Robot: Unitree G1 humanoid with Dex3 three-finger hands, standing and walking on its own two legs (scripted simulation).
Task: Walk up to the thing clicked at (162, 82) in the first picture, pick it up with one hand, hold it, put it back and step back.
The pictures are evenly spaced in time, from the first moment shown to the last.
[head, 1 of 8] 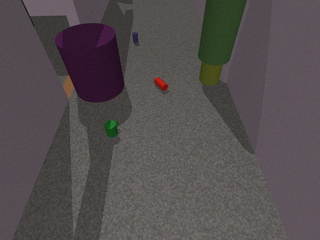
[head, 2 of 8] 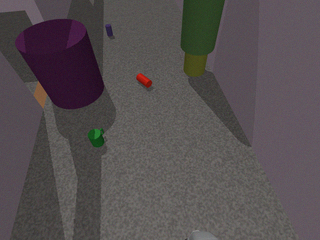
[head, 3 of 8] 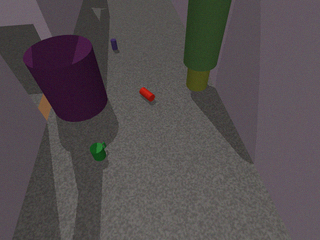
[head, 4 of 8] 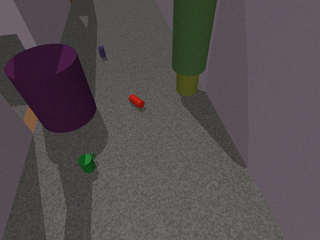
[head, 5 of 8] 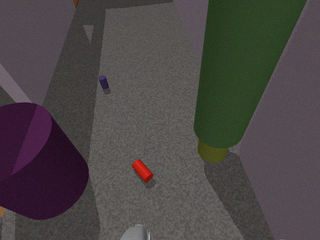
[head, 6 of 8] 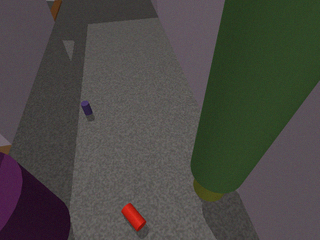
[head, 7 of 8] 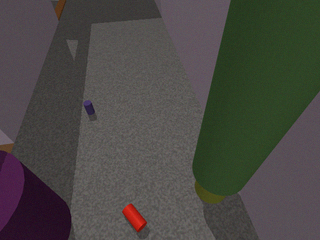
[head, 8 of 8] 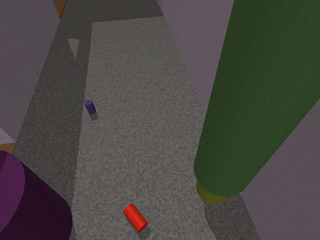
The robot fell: no
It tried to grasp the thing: no
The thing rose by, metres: 0.00
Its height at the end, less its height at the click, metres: +0.00
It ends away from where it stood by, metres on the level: 0.00
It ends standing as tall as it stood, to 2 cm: yes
